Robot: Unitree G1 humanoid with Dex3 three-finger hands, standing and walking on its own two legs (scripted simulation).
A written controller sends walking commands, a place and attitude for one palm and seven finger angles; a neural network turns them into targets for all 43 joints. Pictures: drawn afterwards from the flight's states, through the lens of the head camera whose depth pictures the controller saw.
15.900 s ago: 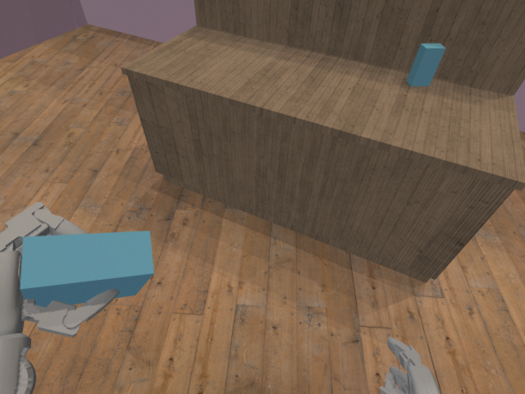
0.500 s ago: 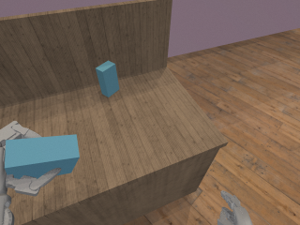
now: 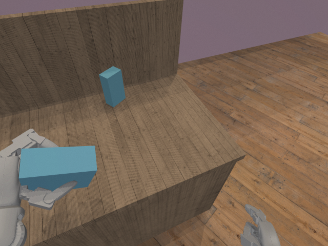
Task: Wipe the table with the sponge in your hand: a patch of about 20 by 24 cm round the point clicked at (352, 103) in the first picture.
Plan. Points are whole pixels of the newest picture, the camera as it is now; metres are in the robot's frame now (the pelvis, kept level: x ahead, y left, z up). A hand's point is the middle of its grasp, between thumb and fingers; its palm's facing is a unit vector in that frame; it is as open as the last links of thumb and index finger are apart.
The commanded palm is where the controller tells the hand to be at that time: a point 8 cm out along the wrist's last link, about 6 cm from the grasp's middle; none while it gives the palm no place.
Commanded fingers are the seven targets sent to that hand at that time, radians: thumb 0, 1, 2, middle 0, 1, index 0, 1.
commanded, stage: shuffle to correct the standing spot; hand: left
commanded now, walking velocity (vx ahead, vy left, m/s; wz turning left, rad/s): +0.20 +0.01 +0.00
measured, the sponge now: (70, 169) +0.23 +0.20 +0.12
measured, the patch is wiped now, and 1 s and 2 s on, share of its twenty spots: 0.00 0.00 0.00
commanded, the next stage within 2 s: come to a stop and stand still in 0.12 s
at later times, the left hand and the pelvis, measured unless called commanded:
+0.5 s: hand (14, 177) +0.19 +0.26 +0.17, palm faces +0.31 -0.87 -0.37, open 9.4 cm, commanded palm +0.14 +0.31 +0.18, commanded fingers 0.00 0.10 1.30 -1.20 -1.60 -1.20 -1.60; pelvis -0.02 +0.03 +0.01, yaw +1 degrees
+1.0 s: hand (13, 182) +0.18 +0.26 +0.17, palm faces +0.36 -0.86 -0.37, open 9.4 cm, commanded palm +0.13 +0.30 +0.18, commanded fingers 0.00 0.10 1.30 -1.20 -1.60 -1.20 -1.60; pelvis -0.03 +0.02 +0.01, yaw +1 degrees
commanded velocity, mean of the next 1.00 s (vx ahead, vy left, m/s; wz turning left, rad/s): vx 0.04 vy -0.03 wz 0.00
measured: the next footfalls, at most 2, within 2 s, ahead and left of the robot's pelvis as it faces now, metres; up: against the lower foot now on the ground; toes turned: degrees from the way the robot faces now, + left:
none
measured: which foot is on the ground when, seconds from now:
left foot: down 0.00-1.00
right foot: down 0.00-1.00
